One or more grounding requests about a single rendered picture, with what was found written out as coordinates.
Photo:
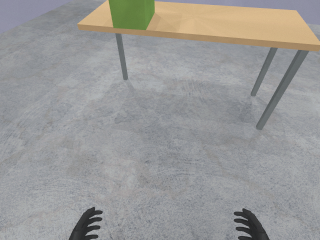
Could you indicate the left robot hand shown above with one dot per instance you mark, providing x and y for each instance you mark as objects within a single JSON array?
[{"x": 81, "y": 229}]

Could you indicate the table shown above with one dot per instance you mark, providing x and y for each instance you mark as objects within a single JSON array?
[{"x": 264, "y": 27}]

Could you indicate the carton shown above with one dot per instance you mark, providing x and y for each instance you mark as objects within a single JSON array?
[{"x": 131, "y": 14}]

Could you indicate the right robot hand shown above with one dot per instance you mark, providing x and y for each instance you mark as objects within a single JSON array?
[{"x": 255, "y": 230}]

